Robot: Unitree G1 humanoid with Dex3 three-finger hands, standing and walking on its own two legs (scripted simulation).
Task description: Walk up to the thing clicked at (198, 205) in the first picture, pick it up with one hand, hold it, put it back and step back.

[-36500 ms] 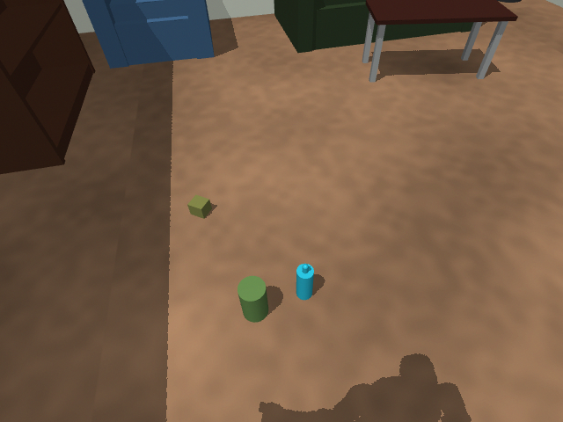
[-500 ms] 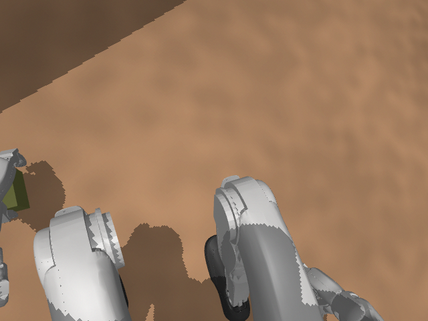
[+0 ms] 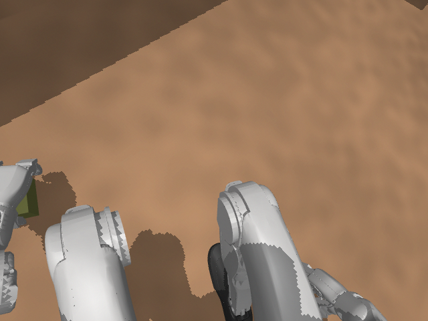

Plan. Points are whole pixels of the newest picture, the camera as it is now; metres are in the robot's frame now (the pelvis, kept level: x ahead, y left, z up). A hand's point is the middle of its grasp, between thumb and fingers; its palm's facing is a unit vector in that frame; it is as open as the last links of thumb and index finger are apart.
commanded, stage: close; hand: left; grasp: from above
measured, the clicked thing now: (10, 198) +0.36 +0.34 -0.25
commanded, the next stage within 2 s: settle in 0.22 s
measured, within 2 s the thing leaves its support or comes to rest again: leaves its support in 0.68 s
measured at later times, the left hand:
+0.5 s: hand (11, 197) +0.36 +0.33 -0.21, palm faces -0.47 -0.12 -0.87, open 10.6 cm
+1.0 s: hand out of the picture +0.35 +0.34 -0.12, palm faces -0.45 -0.05 -0.89, open 8.5 cm
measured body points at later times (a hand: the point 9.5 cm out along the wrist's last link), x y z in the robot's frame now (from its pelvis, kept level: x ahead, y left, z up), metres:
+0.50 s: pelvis +0.00 +0.00 +0.00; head +0.22 +0.11 +0.38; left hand +0.38 +0.33 -0.16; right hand +0.11 -0.25 -0.10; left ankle +0.07 +0.14 -0.25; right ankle +0.09 -0.13 -0.25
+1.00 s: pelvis -0.01 +0.00 +0.04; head +0.18 +0.09 +0.43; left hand +0.37 +0.34 -0.07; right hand +0.15 -0.26 -0.07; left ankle +0.06 +0.14 -0.25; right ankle +0.09 -0.13 -0.25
